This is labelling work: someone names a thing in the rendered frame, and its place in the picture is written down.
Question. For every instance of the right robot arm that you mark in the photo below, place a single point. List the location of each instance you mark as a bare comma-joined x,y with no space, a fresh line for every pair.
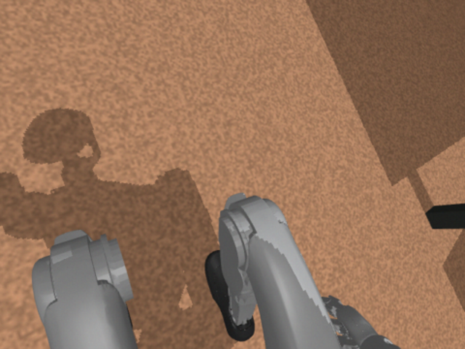
378,342

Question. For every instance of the right robot hand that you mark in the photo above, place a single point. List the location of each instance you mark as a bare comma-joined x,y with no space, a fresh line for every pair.
350,323

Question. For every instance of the right robot foot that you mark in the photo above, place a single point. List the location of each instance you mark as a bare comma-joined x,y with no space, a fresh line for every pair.
219,292

